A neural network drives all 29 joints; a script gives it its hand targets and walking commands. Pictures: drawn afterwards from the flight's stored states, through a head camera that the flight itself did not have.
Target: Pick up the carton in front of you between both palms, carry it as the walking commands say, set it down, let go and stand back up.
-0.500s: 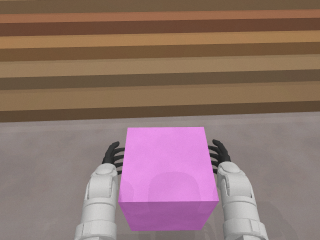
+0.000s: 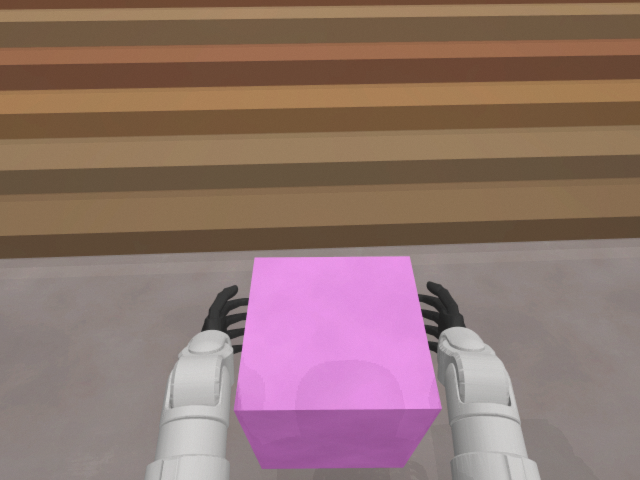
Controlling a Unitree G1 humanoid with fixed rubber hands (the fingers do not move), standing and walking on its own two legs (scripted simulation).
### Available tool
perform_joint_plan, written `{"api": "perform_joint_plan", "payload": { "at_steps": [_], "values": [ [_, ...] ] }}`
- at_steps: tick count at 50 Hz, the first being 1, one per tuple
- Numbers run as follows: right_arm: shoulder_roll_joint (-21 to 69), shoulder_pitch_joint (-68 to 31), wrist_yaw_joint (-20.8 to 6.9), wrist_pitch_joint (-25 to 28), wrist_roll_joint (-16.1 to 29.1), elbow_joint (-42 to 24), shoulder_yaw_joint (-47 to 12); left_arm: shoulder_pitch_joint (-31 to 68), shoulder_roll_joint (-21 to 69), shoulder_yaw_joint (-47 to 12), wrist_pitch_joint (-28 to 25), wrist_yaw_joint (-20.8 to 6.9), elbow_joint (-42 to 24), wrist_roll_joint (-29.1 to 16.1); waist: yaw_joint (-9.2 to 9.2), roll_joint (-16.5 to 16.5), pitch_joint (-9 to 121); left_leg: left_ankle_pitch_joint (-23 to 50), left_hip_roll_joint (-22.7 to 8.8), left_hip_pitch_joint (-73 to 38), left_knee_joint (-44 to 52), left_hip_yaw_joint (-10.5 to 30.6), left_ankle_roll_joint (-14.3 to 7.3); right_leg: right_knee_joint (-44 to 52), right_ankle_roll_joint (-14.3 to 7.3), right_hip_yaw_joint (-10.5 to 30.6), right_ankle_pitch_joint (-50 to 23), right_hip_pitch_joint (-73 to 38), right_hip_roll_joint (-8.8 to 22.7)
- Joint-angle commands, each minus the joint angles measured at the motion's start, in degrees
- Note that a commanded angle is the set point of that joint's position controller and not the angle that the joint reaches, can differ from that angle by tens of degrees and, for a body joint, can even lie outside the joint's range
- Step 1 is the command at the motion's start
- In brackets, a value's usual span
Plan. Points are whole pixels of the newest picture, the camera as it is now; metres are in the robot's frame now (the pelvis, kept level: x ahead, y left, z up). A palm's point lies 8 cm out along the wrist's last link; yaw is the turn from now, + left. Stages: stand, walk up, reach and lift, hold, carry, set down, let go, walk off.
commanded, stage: hold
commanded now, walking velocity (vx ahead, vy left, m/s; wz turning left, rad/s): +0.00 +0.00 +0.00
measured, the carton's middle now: (332, 367) +0.29 +0.00 -0.03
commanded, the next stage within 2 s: carry in 0.44 s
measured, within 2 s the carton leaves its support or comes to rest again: neither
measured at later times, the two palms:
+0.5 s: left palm (216, 340) +0.28 +0.15 +0.05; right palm (451, 337) +0.28 -0.15 +0.05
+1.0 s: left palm (244, 243) +0.43 +0.13 +0.08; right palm (443, 247) +0.42 -0.17 +0.08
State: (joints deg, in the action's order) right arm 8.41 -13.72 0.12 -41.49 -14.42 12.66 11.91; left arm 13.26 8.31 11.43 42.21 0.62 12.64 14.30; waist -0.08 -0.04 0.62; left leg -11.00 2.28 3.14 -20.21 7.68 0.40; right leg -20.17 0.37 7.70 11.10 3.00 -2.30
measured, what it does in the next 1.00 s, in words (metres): walks ahead: left foot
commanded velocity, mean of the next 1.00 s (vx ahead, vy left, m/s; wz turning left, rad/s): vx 0.30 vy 0.00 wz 0.00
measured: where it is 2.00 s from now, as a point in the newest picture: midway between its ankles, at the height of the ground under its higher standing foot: (340, 342)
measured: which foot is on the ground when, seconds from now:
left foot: down 0.00-0.64, up 0.66-0.80, down 0.82-1.00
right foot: down 0.00-0.84, up 0.86-1.00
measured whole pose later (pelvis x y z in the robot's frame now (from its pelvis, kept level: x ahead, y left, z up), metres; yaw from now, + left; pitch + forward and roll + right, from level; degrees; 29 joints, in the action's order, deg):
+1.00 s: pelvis +0.16 -0.02 +0.00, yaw -2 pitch +6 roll +0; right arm 7.7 -9.3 5.7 -68.0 -6.7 -15.9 5.0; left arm 8.5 7.7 8.4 68.7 5.4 -16.7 5.2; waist -0.2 1.7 8.8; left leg -16.7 -2.7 10.1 -21.1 -9.2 -0.4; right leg -46.4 -0.2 -7.2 25.3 27.2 3.0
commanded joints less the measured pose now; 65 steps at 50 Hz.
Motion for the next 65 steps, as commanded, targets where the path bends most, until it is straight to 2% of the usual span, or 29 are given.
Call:
{"api": "perform_joint_plan", "payload": {
  "at_steps": [1, 5, 21, 22, 24, 25, 27, 30, 31, 33, 34, 36, 38, 40, 41, 42, 43, 44, 45, 47, 49, 52, 55, 56, 57, 58, 59, 62, 65],
  "values": [
    [52.4, -25.3, -13.3, -0.5, 13.6, -0.6, -30.5, 27.7, 51.6, -30.8, -0.5, -13.7, -2.6, -14.1, 0.08, -0.1, 10.5, 10.3, 3.2, -2.7, 2.8, -3.3, 0.6, 2.7, 0.6, -3.0, -11.0, -2.8, -2.9],
    [52.2, -27.5, -13.7, -0.9, 12.7, 1.2, -28.6, 29.9, 51.4, -29.0, 0.0, -14.1, -0.9, -13.1, 0.08, -0.1, 7.5, 5.0, 2.9, -1.3, 3.3, -3.6, 0.3, 3.0, 0.3, -3.3, -5.6, -0.9, -2.7],
    [53.5, -32.9, -14.3, 0.0, 12.4, 3.2, -28.4, 35.3, 53.1, -28.7, -0.8, -14.5, 1.1, -13.1, 0.08, 0.1, 10.3, 2.8, 2.6, -1.4, 2.3, -3.9, 0.3, 2.2, 0.0, -3.7, -3.3, -0.6, -2.6],
    [52.9, -33.0, -14.2, -0.3, 12.9, 2.9, -28.7, 35.1, 52.8, -29.0, -0.5, -14.4, 0.5, -13.5, 0.04, 1.5, 11.3, -5.7, -6.6, 5.2, -1.1, -1.1, -0.5, -2.5, -0.5, -1.8, 5.3, 6.3, 6.1],
    [53.0, -32.9, -13.7, -0.5, 13.8, 0.6, -29.7, 36.1, 52.9, -30.1, -0.3, -14.1, -1.7, -14.5, -0.05, 2.4, 11.3, -28.4, -7.4, 10.3, 2.7, 2.5, -2.1, -3.3, -0.6, -1.7, 23.7, 10.6, 4.3],
    [52.8, -33.5, -13.4, -0.8, 14.5, -1.3, -31.0, 36.5, 52.9, -31.7, 0.0, -13.8, -3.3, -15.4, -0.09, 3.6, 10.7, -32.9, -8.3, 11.2, 3.8, 3.9, -2.8, -5.4, -0.4, -3.2, 25.9, 13.0, 3.7],
    [52.2, -33.0, -12.5, -2.0, 15.8, -4.4, -33.4, 36.8, 52.7, -34.8, 1.2, -13.3, -6.6, -17.4, -0.27, 7.6, 12.3, -28.2, -11.3, 9.2, 5.2, 6.7, -4.6, -12.7, 0.5, -9.0, 14.2, 15.0, 1.6],
    [50.4, -32.0, -11.0, -5.8, 18.6, -10.1, -37.5, 36.5, 52.0, -38.9, 4.8, -12.7, -11.5, -21.6, -0.05, 7.1, 16.2, -26.6, -11.3, 11.2, 2.5, 3.7, -5.5, -7.0, -0.1, -11.7, 12.9, 11.0, 1.5],
    [49.7, -32.3, -10.6, -7.5, 19.8, -12.3, -39.0, 36.7, 51.6, -39.9, 6.4, -12.4, -13.0, -22.7, 0.03, 4.0, 16.1, -26.3, -9.3, 15.3, -1.5, 0.0, -4.1, -3.3, -1.0, -8.6, 15.7, 7.3, 3.7],
    [49.1, -33.9, -10.2, -11.3, 22.8, -15.6, -41.8, 34.4, 49.0, -40.6, 10.0, -11.6, -14.1, -24.1, 1.22, -14.2, 13.6, -18.4, -2.3, 30.9, -22.3, -12.2, 0.5, 9.0, -6.5, 14.0, 27.8, -1.5, 18.0],
    [49.1, -34.9, -10.1, -13.3, 24.5, -16.4, -43.0, 33.1, 48.0, -41.0, 11.9, -10.9, -14.9, -24.6, 1.35, -15.5, 10.4, -18.9, -3.5, 36.5, -22.8, -12.3, 0.3, 10.4, -9.7, 20.3, 23.2, -3.0, 22.1],
    [50.0, -34.8, -10.2, -16.3, 27.8, -18.1, -45.0, 33.1, 46.8, -41.7, 15.0, -9.8, -19.9, -25.5, 1.88, -9.0, 11.3, -18.4, -4.8, 33.9, -18.1, -12.3, -0.5, 8.0, -11.0, 14.5, 10.7, -3.1, 21.1],
    [50.8, -32.2, -9.9, -18.6, 30.4, -20.3, -46.1, 33.2, 47.4, -43.8, 17.7, -9.1, -25.2, -27.8, 1.55, -8.9, 15.5, -11.0, -2.2, 26.3, -11.3, -15.5, -0.4, 4.7, -8.9, 5.2, 3.1, -2.8, 17.4],
    [51.3, -29.9, -9.5, -20.6, 31.4, -22.8, -46.1, 31.5, 48.5, -44.9, 20.1, -9.0, -28.3, -29.6, 0.92, -7.9, 19.1, -2.9, -0.5, 11.0, -1.9, -18.9, -0.3, -1.2, -6.2, -4.3, 3.2, 3.5, 13.1],
    [51.6, -27.1, -9.3, -21.9, 31.5, -23.4, -46.0, 28.6, 48.8, -45.2, 21.4, -9.1, -28.9, -30.0, 0.77, -5.6, 20.8, -1.5, -2.6, -0.2, -0.6, -17.2, -0.8, -5.7, -4.8, -7.8, 6.8, 11.0, 11.4],
    [50.9, -24.6, -9.1, -23.0, 31.0, -24.3, -45.3, 27.3, 48.9, -45.3, 22.6, -9.3, -29.5, -30.4, -0.31, 1.2, 22.6, -7.8, -10.3, -11.6, 2.7, -7.5, -3.1, -16.3, -2.8, -11.8, 10.0, 21.1, 9.4],
    [49.6, -21.8, -8.6, -23.7, 29.2, -23.9, -44.3, 28.5, 49.2, -45.9, 24.1, -9.7, -31.4, -31.7, -1.3, 15.4, 21.5, -11.4, -23.2, -18.7, 6.1, 13.3, -9.8, -28.5, -0.4, -16.3, 16.2, 36.5, 5.4],
    [49.2, -21.8, -8.2, -24.3, 27.8, -25.1, -43.8, 30.5, 49.5, -46.6, 25.2, -10.3, -32.0, -32.6, -1.66, 16.5, 17.2, -4.9, -27.6, -19.3, 6.3, 20.4, -14.9, -31.8, -1.1, -13.9, 21.4, 45.3, 4.9],
    [49.4, -22.5, -7.9, -25.0, 27.5, -27.7, -44.1, 30.4, 50.4, -46.6, 25.7, -11.0, -31.6, -33.3, -1.87, 11.0, 14.9, 2.0, -27.9, -18.0, 5.4, 18.6, -16.3, -35.0, -1.4, -12.0, 22.6, 47.7, 6.7],
    [52.0, -23.9, -7.8, -26.1, 28.8, -31.8, -45.2, 28.6, 50.8, -45.9, 26.1, -11.5, -32.6, -33.8, -1.79, 4.2, 16.5, 3.1, -25.8, -16.1, 7.0, 10.9, -13.2, -31.8, -1.1, -11.4, 20.5, 45.4, 8.2],
    [52.8, -25.9, -8.1, -26.5, 30.7, -35.5, -46.3, 28.2, 50.6, -46.1, 26.4, -11.2, -35.4, -33.6, -1.49, 5.6, 16.1, 5.1, -20.9, -11.9, 8.0, 0.8, -9.5, -22.5, -0.3, -14.1, 12.0, 38.5, 7.1],
    [50.4, -24.1, -8.5, -27.8, 32.1, -36.5, -46.7, 25.5, 49.6, -45.4, 27.2, -9.9, -36.9, -32.3, -1.15, 9.3, 16.1, 7.1, -17.0, -4.9, 6.8, -8.4, -6.8, -13.5, -0.2, -18.5, 3.3, 26.8, 4.4],
    [47.8, -22.3, -8.9, -29.3, 32.2, -36.2, -46.6, 21.8, 47.4, -43.9, 28.3, -9.1, -36.1, -30.7, 0.19, 5.5, 17.8, 8.8, -13.4, 7.1, -4.5, -16.2, -3.4, -6.2, -1.1, -24.2, -3.1, 4.2, 1.4],
    [46.8, -22.0, -9.0, -29.7, 32.3, -35.9, -46.4, 21.2, 46.7, -43.4, 28.7, -9.0, -35.3, -30.2, 0.6, 2.9, 20.2, 9.1, -11.8, 13.4, -13.4, -18.8, -1.8, -6.5, -2.2, -20.9, 0.0, -6.0, 4.1],
    [45.3, -23.8, -9.2, -30.5, 32.5, -36.5, -46.3, 19.9, 45.5, -42.5, 29.0, -8.8, -33.9, -29.0, 1.96, -8.3, 21.7, -1.0, -7.3, 23.2, -29.6, -20.9, 1.0, 2.4, -5.8, 0.7, 13.1, -12.0, 16.8],
    [45.3, -26.1, -9.5, -31.2, 33.3, -36.6, -46.6, 20.8, 45.3, -41.6, 29.0, -8.8, -32.6, -28.5, 2.16, -17.9, 20.7, -17.7, -2.1, 36.9, -41.1, -17.3, 1.9, 8.1, -12.9, 21.6, 11.2, -17.6, 27.1],
    [46.6, -26.9, -9.8, -31.3, 33.5, -35.3, -47.0, 22.6, 46.4, -42.1, 29.2, -8.7, -33.7, -29.1, 1.69, -12.6, 19.9, -18.5, -6.1, 40.6, -48.6, -10.9, -0.3, 7.5, -14.5, 21.3, 7.6, -16.0, 28.6],
    [50.2, -26.5, -10.2, -30.2, 33.6, -34.2, -46.5, 26.5, 51.2, -44.1, 28.7, -9.2, -35.7, -30.7, 1.16, -1.6, 19.3, -9.3, -10.6, 39.3, -45.9, -8.7, -2.1, 7.1, -10.6, 7.7, -3.1, -9.3, 24.0],
    [53.0, -24.4, -9.3, -28.5, 31.7, -33.7, -46.7, 27.3, 53.0, -46.0, 27.8, -10.1, -37.2, -32.8, 1.15, -4.5, 18.9, -4.6, -9.0, 35.9, -36.4, -11.5, -1.1, 8.9, -8.4, -1.8, -8.8, -7.7, 20.4]
  ]
}}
